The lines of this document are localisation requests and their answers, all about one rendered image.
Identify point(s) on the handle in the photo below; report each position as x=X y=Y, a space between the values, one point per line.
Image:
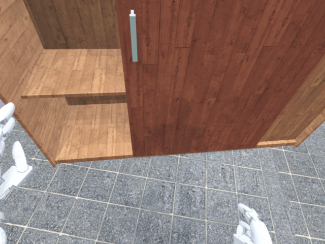
x=132 y=18

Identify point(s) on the wardrobe door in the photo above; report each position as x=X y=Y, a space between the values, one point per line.
x=303 y=108
x=214 y=74

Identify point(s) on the robot left hand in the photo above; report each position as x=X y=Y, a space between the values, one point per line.
x=16 y=175

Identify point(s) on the robot right hand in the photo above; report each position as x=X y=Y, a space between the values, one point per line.
x=257 y=232

